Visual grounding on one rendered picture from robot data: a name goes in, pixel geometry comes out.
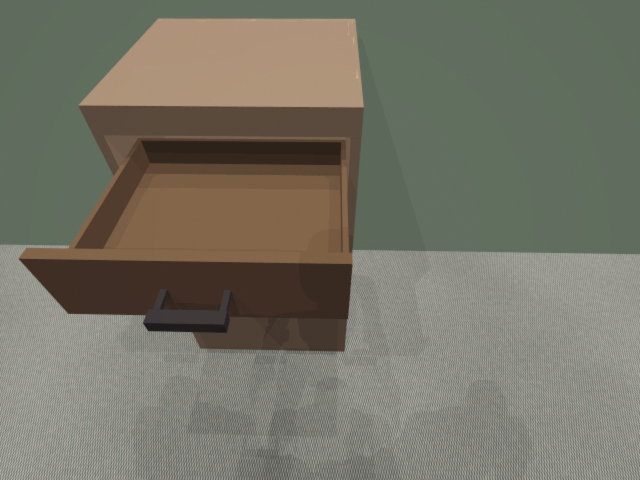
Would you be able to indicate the handle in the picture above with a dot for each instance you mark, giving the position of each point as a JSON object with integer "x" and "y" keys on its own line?
{"x": 159, "y": 319}

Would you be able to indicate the cabinet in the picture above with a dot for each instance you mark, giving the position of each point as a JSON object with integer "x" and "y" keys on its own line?
{"x": 240, "y": 79}

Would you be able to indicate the drawer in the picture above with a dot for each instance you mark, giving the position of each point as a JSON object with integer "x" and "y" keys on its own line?
{"x": 264, "y": 218}

